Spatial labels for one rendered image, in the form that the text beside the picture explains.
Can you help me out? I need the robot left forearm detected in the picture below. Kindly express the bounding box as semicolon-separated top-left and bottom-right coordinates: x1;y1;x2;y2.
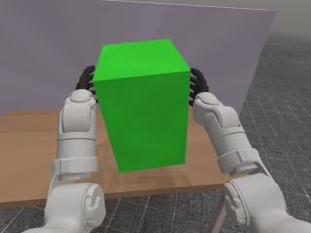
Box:
44;89;98;223

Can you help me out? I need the carton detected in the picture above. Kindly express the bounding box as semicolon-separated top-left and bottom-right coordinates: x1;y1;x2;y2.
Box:
92;39;190;173

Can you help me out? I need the right robot hand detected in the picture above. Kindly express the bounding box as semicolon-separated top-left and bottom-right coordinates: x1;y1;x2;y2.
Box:
189;68;209;106

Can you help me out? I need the robot right forearm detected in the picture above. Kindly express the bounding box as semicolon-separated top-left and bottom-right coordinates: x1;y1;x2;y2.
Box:
192;92;286;210

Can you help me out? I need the table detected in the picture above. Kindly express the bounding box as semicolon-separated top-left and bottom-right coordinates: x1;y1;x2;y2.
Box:
0;106;249;233

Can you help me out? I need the right robot upper arm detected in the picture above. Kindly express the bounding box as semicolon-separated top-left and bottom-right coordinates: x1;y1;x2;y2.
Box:
223;172;311;233

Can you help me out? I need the left robot hand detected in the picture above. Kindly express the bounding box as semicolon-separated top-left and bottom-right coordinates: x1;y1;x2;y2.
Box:
75;65;98;103

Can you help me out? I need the left robot upper arm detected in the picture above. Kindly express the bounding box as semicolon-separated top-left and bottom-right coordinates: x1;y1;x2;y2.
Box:
22;183;106;233

